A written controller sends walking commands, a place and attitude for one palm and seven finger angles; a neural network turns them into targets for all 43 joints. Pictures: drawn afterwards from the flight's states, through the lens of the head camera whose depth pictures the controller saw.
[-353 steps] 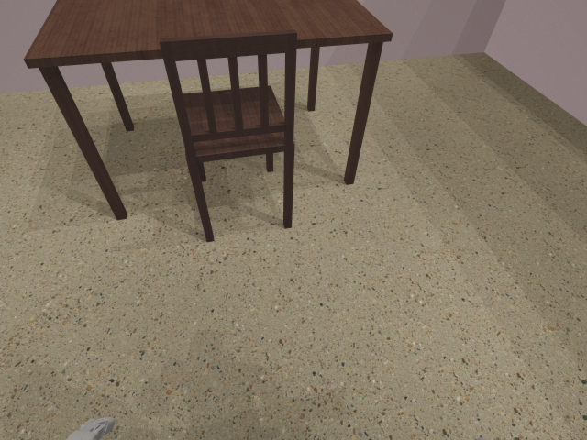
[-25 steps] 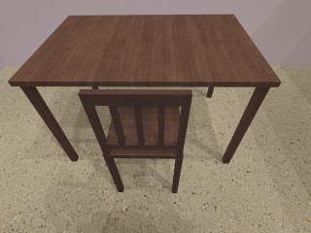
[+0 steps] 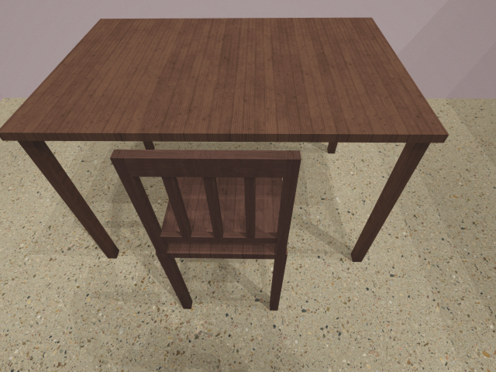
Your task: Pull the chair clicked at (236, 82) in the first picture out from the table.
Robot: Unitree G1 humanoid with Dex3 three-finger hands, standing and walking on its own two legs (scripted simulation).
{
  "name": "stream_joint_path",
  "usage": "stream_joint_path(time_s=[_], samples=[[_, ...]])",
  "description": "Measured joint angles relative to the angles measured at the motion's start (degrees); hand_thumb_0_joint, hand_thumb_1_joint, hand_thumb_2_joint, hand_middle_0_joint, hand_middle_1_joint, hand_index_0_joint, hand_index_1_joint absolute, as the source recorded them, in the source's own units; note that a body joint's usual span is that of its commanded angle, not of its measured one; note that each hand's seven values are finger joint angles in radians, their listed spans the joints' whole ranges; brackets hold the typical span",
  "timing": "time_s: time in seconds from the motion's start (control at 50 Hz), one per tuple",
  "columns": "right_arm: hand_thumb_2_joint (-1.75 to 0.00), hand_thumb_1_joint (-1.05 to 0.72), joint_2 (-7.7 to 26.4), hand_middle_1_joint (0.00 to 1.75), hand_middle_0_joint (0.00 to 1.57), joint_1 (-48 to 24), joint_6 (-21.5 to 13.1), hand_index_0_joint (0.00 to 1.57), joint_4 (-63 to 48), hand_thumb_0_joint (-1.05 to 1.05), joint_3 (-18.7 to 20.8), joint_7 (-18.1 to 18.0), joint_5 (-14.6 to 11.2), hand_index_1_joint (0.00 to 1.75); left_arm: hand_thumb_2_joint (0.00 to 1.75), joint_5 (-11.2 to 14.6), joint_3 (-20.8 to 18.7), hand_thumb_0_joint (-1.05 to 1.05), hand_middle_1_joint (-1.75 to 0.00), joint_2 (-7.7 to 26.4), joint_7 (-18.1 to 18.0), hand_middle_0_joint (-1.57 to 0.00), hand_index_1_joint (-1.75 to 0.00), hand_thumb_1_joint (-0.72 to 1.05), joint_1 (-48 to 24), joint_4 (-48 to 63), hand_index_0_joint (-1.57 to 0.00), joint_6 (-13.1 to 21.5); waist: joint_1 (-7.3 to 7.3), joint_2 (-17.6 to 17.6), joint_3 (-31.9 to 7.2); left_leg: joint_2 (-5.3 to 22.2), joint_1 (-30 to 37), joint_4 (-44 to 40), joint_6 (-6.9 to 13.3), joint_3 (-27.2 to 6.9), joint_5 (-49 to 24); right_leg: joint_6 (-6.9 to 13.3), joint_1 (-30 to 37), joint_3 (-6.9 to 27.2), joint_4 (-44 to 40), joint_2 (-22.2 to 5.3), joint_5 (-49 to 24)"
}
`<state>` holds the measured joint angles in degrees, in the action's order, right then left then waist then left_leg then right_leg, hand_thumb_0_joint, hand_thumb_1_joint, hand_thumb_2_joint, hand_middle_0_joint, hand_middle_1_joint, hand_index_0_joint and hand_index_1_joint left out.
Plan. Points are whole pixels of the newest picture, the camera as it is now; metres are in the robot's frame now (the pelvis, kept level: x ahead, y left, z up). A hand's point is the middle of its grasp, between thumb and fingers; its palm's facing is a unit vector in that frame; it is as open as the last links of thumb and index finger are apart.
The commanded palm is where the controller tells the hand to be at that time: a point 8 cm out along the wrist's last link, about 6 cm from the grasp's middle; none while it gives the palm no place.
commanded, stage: look again from close up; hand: left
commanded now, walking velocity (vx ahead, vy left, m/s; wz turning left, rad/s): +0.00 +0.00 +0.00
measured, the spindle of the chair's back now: (214, 207) +0.49 +0.11 -0.10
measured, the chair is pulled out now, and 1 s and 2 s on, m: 0.00 0.00 0.00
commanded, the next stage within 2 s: raise the hand toward the chair's back in 1.10 s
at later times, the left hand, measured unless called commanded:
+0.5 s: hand out of the picture +0.02 +0.15 -0.17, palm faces +0.03 -0.98 -0.20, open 7.3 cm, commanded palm none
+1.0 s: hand out of the picture +0.02 +0.13 -0.17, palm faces +0.05 -0.98 -0.19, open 7.4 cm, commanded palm none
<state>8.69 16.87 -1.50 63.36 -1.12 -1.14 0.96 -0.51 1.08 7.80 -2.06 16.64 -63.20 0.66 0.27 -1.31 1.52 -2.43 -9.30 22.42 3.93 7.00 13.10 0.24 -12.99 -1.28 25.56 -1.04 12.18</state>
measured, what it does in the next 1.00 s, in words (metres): stands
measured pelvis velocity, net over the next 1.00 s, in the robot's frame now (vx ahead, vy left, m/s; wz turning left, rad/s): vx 0.03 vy -0.04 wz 0.02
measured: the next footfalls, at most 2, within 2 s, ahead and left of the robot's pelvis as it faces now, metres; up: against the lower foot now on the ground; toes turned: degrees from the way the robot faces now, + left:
none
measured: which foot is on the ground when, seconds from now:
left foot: down 0.00-1.00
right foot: down 0.00-1.00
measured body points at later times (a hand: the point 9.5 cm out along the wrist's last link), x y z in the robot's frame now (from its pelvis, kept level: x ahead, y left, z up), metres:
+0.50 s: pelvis +0.03 -0.02 +0.00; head +0.04 -0.03 +0.45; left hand +0.02 +0.20 -0.16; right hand +0.03 -0.24 -0.16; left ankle -0.01 +0.07 -0.74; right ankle +0.02 -0.12 -0.74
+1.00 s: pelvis +0.03 -0.04 +0.00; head +0.04 -0.04 +0.45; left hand +0.02 +0.18 -0.16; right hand +0.03 -0.25 -0.16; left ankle -0.01 +0.07 -0.74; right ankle +0.02 -0.12 -0.74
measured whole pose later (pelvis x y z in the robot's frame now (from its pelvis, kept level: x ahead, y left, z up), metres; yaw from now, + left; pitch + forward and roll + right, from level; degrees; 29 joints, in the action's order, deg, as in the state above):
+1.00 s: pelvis +0.03 -0.04 +0.00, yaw +1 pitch -1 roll +1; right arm 7.7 16.7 -1.7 66.0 -1.3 -1.9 0.8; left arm -0.2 1.1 7.7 -2.4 17.7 -64.4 1.5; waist -0.2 -0.3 1.2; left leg 0.3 -5.3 21.0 0.6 5.0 14.8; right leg 3.2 -8.1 -3.2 22.9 1.8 14.1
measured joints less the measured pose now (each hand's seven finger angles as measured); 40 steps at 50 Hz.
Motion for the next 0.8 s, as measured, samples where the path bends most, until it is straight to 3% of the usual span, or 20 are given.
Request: stream_joint_path(time_s=[0.8], samples=[[-0.90, -0.91, -0.74, 0.30, 0.19, -0.57, -0.25, 0.20, 2.64, 0.01, -0.18, -0.71, -0.16, 0.30, 0.90, 0.32, 0.04, 0.01, -0.30, 0.11, -0.28, -0.20, -0.30, 0.92, 0.59, -1.11, -0.19, 0.80, -0.37, 0.97, -0.06, 2.36, 3.74, -1.39, -2.95, -1.88, 1.76, 2.53, 4.50, -1.80, -2.35, 2.44, 2.00]])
